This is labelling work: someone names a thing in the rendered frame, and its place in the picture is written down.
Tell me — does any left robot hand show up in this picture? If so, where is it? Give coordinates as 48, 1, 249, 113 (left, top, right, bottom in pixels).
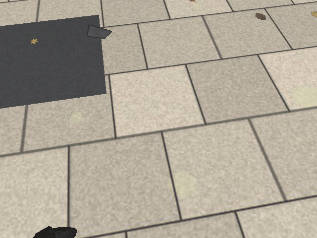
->
33, 226, 77, 238

